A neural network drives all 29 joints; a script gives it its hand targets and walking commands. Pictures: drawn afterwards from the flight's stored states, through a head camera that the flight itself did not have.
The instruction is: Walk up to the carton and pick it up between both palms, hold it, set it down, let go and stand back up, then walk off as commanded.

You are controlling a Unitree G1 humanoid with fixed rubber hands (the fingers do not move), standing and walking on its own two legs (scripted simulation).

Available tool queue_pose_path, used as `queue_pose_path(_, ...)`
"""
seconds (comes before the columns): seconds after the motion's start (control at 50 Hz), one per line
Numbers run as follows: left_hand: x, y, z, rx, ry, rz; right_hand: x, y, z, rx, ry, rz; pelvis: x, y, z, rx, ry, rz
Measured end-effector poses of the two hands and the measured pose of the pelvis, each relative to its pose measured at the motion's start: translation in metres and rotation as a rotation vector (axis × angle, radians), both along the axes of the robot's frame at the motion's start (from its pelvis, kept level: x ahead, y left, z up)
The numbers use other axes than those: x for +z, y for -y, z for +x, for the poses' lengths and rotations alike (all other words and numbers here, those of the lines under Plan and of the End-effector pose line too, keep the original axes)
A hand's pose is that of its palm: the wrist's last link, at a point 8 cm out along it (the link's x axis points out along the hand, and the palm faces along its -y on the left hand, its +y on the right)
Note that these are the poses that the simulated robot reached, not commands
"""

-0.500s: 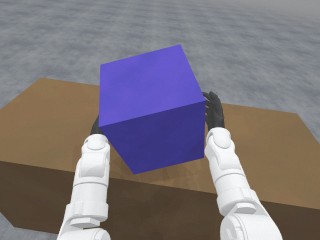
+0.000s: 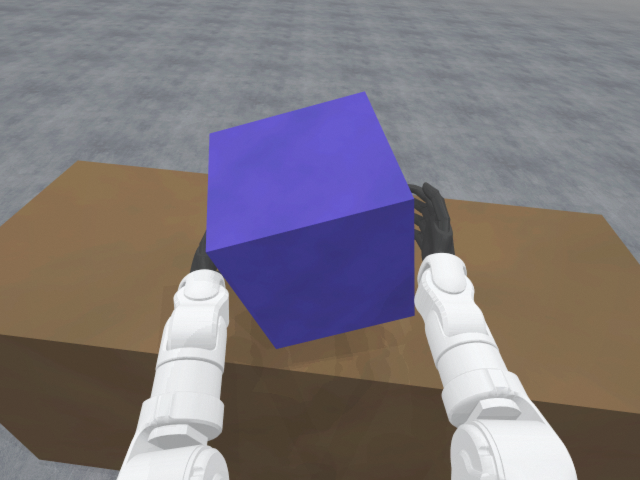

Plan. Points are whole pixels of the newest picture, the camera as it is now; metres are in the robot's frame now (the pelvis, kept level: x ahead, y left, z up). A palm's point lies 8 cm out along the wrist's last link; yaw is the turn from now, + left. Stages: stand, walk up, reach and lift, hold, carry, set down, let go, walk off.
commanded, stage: set down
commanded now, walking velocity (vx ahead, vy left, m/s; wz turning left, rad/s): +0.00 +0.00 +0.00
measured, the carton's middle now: (317, 229) +0.42 +0.02 +0.14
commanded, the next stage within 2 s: none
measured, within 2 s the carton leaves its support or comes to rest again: neither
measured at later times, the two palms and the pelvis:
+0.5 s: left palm (215, 277) +0.37 +0.15 +0.09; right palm (432, 257) +0.39 -0.14 +0.12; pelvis +0.00 +0.00 +0.00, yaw -1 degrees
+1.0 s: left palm (222, 284) +0.39 +0.15 +0.05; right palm (420, 262) +0.42 -0.14 +0.08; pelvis +0.02 -0.01 +0.00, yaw -1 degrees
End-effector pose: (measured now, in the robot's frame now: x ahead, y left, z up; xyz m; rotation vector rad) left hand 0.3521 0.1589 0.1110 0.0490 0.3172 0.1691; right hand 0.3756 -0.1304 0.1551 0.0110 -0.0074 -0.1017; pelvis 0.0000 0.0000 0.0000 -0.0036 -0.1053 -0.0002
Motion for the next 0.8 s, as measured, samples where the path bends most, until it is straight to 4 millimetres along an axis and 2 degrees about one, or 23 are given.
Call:
queue_pose_path(0.18, -0.020, -0.005, -0.001, 0.006, -0.029, -0.028, -0.013, -0.006, 0.002, 0.008, -0.035, -0.002, 0.000, 0.000, -0.003, 0.005, -0.041, 0.000)
queue_pose_path(0.52, -0.021, 0.005, 0.015, 0.032, -0.015, -0.042, -0.034, 0.008, 0.014, 0.012, -0.098, -0.003, 0.001, -0.001, -0.003, -0.026, -0.118, 0.003)
queue_pose_path(0.8, -0.046, 0.000, 0.031, 0.054, -0.038, -0.052, -0.063, 0.005, 0.032, 0.027, -0.158, -0.006, 0.001, 0.005, 0.007, -0.009, -0.193, -0.001)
